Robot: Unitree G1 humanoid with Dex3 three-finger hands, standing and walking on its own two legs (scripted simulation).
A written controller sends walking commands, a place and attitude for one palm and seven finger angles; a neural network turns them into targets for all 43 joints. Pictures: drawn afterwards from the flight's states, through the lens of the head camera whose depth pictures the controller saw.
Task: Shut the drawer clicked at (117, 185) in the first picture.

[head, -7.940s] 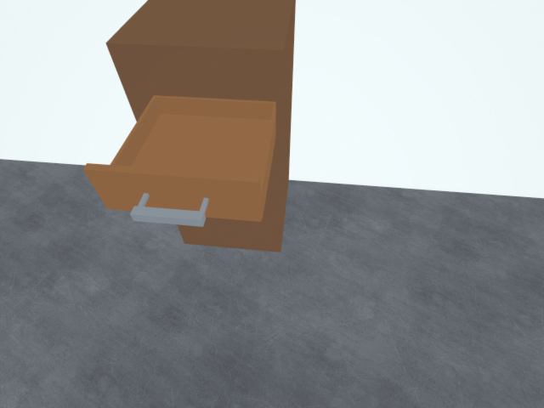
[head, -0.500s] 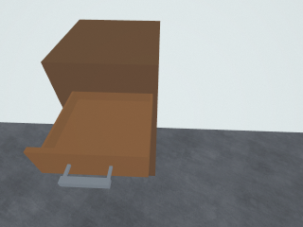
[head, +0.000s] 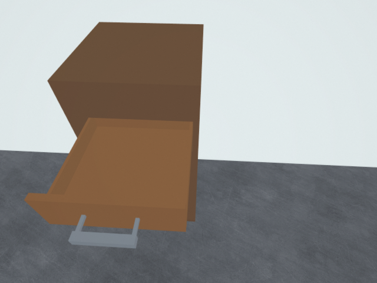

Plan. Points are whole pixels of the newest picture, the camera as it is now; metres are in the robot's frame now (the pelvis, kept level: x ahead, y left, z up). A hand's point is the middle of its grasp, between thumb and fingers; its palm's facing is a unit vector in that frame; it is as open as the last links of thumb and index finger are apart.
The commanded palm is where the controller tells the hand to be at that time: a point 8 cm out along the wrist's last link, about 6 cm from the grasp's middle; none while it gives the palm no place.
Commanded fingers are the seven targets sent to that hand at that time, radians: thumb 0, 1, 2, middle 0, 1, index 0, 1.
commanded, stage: come to a stop and stand still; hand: left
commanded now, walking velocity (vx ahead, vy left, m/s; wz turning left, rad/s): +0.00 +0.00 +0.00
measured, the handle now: (106, 230) +0.26 +0.23 -0.09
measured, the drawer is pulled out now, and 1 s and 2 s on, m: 0.30 0.30 0.30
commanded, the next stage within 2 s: look again from close up in 0.32 s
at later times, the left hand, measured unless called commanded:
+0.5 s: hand out of the picture -0.02 +0.15 -0.17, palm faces +0.03 -0.98 -0.19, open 7.4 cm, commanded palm none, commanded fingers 0.00 0.90 0.90 -0.20 -0.30 -0.20 -0.30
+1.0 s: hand out of the picture +0.04 +0.23 -0.18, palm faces -0.03 -0.98 -0.21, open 7.4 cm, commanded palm none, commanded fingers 0.00 0.90 0.90 -0.20 -0.30 -0.20 -0.30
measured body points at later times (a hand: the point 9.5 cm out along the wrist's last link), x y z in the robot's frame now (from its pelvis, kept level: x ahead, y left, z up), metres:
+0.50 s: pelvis +0.01 +0.00 +0.00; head +0.03 -0.01 +0.45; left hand -0.02 +0.20 -0.16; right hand +0.01 -0.22 -0.17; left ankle +0.02 +0.14 -0.73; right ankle -0.05 -0.07 -0.74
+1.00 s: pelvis +0.00 +0.05 -0.01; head +0.02 +0.06 +0.44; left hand +0.04 +0.28 -0.16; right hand +0.02 -0.18 -0.16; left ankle +0.01 +0.13 -0.74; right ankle -0.05 -0.07 -0.74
